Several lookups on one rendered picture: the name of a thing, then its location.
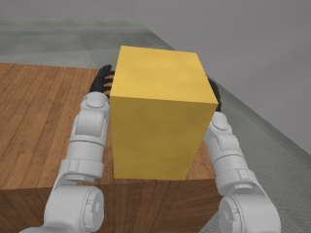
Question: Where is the robot left hand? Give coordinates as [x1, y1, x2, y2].
[89, 64, 116, 98]

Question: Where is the robot right upper arm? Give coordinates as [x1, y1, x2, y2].
[219, 194, 281, 233]

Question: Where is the pedestal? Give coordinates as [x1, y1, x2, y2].
[0, 62, 224, 233]

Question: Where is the robot left upper arm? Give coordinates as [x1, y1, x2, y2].
[18, 184, 104, 233]

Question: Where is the robot right hand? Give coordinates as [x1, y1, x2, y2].
[208, 79, 222, 113]

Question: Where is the left robot forearm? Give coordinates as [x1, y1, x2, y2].
[44, 91, 111, 221]

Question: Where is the carton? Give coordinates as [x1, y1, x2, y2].
[110, 46, 219, 181]

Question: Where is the right robot forearm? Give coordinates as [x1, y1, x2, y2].
[203, 112, 282, 231]

